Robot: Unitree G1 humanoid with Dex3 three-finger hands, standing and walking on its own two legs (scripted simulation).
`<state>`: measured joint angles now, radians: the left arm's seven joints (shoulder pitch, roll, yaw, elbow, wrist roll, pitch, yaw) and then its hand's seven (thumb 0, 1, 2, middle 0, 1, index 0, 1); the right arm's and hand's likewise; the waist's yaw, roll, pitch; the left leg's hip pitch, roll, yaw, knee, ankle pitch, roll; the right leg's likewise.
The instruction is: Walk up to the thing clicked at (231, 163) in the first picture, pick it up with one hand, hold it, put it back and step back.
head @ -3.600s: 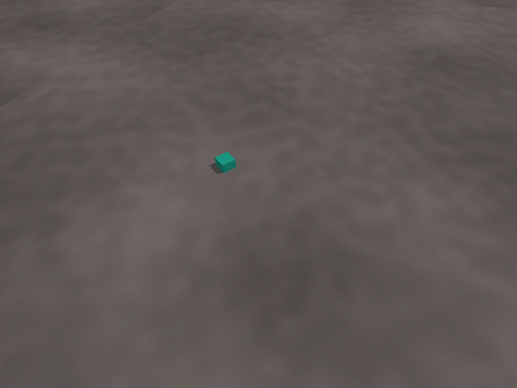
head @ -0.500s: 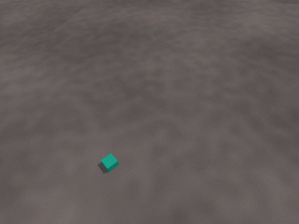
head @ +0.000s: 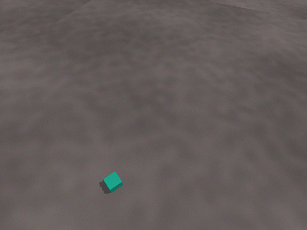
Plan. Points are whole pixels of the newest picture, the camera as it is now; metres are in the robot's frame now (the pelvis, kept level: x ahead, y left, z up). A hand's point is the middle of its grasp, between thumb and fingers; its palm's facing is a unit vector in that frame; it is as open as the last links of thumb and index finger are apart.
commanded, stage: walk up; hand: left
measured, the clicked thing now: (113, 182) +0.53 +0.23 -0.73
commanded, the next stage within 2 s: stand in 1.40 s
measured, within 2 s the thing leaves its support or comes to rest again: neither
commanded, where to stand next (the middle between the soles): +0.12 -0.01 m, yaw +0 degrees
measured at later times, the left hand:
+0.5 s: hand out of the picture +0.14 +0.24 -0.14, palm faces -0.07 -0.93 -0.35, open 7.4 cm
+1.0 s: hand out of the picture +0.14 +0.23 -0.13, palm faces -0.05 -0.95 -0.31, open 7.4 cm
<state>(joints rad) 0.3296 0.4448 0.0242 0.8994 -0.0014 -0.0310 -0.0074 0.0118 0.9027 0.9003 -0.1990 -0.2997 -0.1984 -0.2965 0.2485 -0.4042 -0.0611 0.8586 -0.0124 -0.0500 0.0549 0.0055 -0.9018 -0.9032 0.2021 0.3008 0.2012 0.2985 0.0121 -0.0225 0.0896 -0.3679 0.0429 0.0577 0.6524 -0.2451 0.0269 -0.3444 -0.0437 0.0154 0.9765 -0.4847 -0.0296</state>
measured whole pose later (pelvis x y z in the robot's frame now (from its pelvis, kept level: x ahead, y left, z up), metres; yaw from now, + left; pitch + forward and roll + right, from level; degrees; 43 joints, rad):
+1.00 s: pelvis +0.05 -0.01 +0.03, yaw -2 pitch -2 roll +0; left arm 0.07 0.34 0.00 1.18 0.00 0.00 -0.02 0.01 0.90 0.90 -0.20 -0.30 -0.20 -0.30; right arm 0.08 -0.36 0.00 1.18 -0.01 -0.03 0.01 0.01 -0.90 -0.90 0.20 0.30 0.20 0.30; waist -0.01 -0.01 0.05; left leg -0.12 0.04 0.10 0.32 -0.16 0.00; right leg -0.15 -0.02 -0.02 0.32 -0.14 0.01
